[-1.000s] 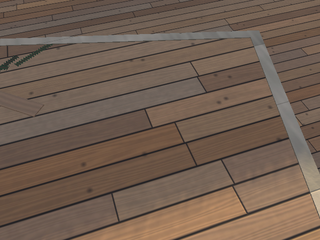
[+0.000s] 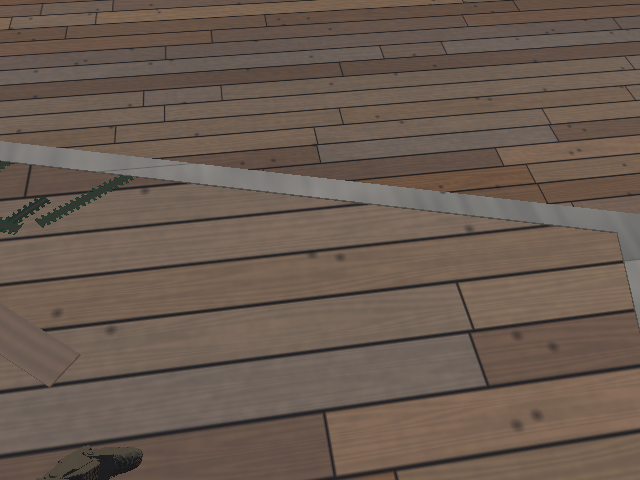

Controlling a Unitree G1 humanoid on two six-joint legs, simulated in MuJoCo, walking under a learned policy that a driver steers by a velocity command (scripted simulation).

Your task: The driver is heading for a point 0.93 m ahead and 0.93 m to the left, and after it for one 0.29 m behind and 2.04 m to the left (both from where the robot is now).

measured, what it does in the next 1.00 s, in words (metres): walks ahead, turning left: right foot, then left foot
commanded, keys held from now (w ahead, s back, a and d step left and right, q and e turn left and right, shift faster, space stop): w+q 1.00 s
